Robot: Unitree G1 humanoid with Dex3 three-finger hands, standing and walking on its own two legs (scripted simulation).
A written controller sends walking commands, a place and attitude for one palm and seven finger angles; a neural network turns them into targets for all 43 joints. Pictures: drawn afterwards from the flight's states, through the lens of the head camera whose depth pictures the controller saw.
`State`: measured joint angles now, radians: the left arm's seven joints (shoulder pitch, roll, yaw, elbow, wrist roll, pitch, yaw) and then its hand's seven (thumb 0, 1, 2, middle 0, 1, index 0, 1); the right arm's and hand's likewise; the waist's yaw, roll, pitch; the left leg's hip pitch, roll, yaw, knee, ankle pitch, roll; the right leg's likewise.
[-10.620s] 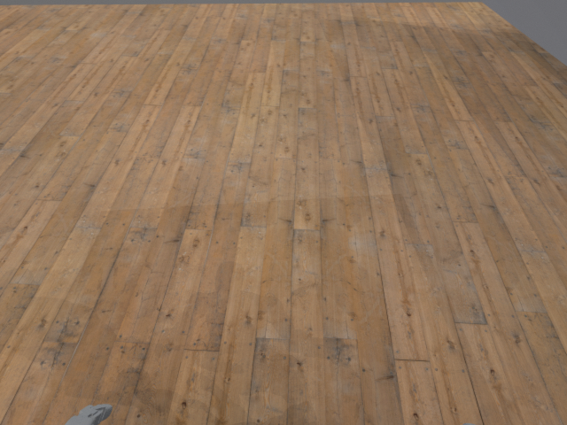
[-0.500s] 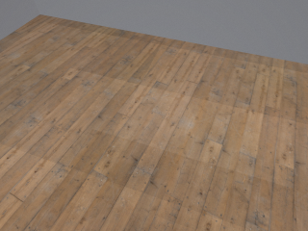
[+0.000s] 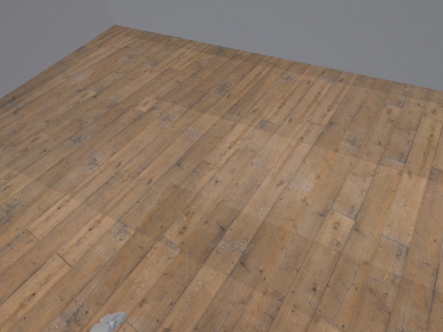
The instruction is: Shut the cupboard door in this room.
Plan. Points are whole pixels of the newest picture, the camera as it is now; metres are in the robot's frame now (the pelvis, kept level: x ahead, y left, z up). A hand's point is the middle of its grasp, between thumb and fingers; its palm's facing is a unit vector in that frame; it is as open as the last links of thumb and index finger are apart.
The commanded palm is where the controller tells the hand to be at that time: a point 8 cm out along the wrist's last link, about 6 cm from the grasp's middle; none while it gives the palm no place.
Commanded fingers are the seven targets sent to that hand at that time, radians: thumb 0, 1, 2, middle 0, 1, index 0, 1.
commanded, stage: turn or walk to find it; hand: left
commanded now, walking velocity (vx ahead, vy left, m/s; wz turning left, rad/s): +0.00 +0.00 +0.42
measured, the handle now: out of the picture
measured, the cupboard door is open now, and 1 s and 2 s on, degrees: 78 78 78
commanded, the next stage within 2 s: none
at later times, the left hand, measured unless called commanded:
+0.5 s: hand out of the picture -0.05 +0.23 -0.18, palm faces +0.28 -0.93 -0.24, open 7.4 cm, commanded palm none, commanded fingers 0.00 0.90 0.90 -0.20 -0.30 -0.20 -0.30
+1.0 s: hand out of the picture +0.00 +0.20 -0.13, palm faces +0.41 -0.87 -0.28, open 7.4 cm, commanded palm none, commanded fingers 0.00 0.90 0.90 -0.20 -0.30 -0.20 -0.30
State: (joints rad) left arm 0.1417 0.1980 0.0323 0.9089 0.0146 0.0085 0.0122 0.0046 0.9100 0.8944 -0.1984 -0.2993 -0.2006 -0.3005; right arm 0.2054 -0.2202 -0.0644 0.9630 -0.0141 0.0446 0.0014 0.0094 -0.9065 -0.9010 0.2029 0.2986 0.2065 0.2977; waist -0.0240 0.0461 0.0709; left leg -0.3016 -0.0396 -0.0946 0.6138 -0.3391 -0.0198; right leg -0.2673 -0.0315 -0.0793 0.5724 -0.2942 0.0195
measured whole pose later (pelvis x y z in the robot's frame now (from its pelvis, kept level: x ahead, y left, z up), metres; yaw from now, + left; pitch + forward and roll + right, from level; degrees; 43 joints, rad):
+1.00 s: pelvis -0.02 -0.02 +0.00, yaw +26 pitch -1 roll +2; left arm 0.15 0.18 0.02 0.90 0.02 0.00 0.01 0.00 0.91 0.89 -0.20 -0.30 -0.20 -0.30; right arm 0.22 -0.23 -0.08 0.98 -0.02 0.07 0.00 0.01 -0.91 -0.90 0.20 0.30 0.20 0.30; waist -0.03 0.05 0.07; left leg -0.40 -0.05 -0.07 0.90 -0.47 -0.03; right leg -0.26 -0.06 -0.11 0.58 -0.30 -0.03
